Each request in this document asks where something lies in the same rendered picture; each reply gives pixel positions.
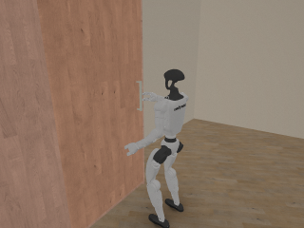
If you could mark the robot right shin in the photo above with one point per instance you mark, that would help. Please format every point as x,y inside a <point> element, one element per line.
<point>173,187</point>

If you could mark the robot right hand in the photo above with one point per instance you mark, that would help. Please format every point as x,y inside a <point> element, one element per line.
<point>152,96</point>

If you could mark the right robot forearm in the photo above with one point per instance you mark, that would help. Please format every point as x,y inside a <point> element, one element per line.
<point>159,98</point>

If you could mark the robot left hand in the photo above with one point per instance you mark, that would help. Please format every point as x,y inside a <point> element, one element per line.
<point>132,149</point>

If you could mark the robot left upper arm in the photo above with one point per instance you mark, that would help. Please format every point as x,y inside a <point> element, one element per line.
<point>160,108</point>

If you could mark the robot right upper arm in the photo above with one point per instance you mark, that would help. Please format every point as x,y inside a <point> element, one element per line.
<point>186,97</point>

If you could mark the left robot forearm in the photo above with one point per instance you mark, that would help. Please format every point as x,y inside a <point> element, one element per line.
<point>151,138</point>

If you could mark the handle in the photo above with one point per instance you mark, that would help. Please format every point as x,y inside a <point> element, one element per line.
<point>141,95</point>

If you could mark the wardrobe door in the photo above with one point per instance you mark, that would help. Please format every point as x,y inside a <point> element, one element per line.
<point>93,51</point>
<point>32,185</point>

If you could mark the robot left thigh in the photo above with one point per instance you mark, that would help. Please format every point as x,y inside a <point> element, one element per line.
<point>156,158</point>

